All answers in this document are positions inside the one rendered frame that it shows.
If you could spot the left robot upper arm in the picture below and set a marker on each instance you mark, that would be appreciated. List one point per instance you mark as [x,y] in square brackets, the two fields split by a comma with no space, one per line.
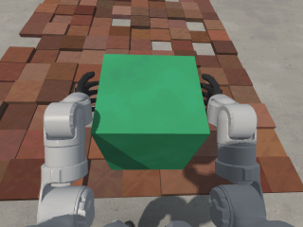
[67,206]

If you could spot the right robot upper arm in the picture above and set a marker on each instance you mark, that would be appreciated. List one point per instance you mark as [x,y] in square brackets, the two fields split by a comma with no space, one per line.
[239,205]

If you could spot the robot right hand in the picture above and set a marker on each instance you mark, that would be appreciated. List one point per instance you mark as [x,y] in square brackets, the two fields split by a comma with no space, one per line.
[212,89]

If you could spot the robot right forearm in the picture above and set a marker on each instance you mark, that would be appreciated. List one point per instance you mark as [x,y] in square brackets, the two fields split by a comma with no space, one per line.
[237,139]

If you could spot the robot left hand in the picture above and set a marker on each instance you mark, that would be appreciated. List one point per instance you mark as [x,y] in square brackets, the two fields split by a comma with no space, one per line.
[83,87]

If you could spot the carton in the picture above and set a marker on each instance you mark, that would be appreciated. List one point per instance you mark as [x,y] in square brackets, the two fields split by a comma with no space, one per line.
[150,111]

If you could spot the robot left forearm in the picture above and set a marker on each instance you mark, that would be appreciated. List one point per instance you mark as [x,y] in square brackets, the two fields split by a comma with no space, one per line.
[64,140]

